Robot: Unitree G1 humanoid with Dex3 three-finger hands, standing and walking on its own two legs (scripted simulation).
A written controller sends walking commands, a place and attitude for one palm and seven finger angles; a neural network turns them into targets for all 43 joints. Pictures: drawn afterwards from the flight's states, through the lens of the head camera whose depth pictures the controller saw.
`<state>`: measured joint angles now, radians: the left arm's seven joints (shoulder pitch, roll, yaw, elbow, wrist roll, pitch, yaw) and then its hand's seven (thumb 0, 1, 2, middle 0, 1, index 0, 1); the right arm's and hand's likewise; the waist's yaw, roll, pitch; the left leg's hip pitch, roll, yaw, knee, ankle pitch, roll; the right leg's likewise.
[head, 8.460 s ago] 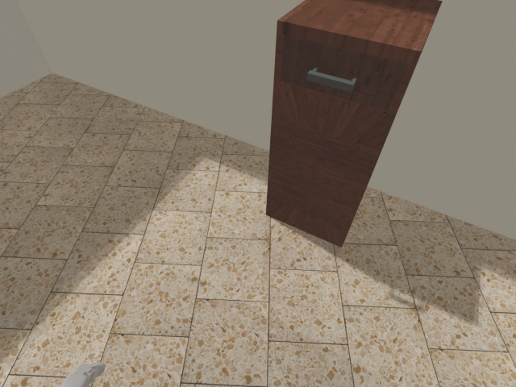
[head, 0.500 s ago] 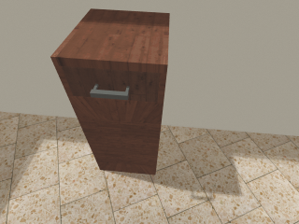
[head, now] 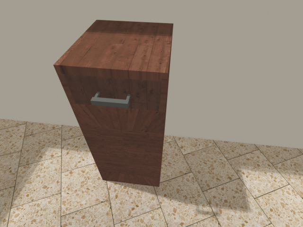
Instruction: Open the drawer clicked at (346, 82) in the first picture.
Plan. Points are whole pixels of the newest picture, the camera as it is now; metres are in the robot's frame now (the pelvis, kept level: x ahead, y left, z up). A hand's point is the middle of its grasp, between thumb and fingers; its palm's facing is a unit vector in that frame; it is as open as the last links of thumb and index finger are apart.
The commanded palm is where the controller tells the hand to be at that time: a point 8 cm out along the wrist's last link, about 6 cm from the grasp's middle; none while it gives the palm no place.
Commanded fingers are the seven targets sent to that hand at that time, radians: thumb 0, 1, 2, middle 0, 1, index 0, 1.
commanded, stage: raise the hand with hooked fingers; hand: left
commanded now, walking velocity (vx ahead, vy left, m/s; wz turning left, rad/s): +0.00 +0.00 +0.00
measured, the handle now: (111, 98) +0.54 +0.18 +0.03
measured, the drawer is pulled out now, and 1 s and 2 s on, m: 0.00 0.00 0.00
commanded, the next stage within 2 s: move the hooked fingers above the handle in 1.98 s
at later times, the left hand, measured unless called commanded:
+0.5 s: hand (97, 219) +0.16 +0.15 -0.04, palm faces -0.07 -0.34 -0.94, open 8.6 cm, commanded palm +0.13 +0.20 +0.01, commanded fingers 0.00 0.39 0.68 -0.24 -0.63 -0.24 -0.63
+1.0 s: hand (73, 182) +0.22 +0.21 +0.04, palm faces +0.02 -0.10 -0.99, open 11.6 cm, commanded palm +0.20 +0.22 +0.10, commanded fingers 0.00 -0.20 0.43 -0.28 -1.00 -0.28 -1.00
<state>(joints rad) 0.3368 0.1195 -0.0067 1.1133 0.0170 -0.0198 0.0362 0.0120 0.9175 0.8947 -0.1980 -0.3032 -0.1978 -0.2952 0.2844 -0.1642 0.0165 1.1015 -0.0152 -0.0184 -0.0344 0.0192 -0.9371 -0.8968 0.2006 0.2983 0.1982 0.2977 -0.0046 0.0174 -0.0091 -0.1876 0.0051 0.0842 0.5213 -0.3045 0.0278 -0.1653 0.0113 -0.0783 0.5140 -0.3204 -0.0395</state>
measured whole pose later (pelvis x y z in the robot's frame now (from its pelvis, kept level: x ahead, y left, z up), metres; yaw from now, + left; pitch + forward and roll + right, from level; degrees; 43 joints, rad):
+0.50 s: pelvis -0.04 -0.02 -0.02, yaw -3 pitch +6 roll +3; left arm 0.40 0.24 -0.16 0.01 0.96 -0.02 0.35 0.01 0.62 0.77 -0.22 -0.49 -0.22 -0.48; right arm 0.09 -0.25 -0.02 0.53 -0.03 0.04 0.02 0.01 -0.91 -0.90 0.20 0.30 0.20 0.30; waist 0.07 -0.02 -0.09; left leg -0.49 0.01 0.15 0.70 -0.32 0.01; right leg -0.54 0.00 -0.01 0.80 -0.37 -0.07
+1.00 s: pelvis -0.02 -0.01 -0.01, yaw -2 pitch +4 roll +1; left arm 0.29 0.42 -0.05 -0.12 0.97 -0.01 0.24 0.00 0.02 0.52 -0.28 -0.87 -0.28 -0.86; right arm 0.14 -0.23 0.02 0.59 -0.04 0.14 0.01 0.01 -0.90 -0.90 0.20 0.30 0.20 0.30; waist 0.07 0.06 -0.04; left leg -0.38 0.01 0.11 0.62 -0.31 0.02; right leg -0.39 0.01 -0.05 0.66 -0.35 -0.05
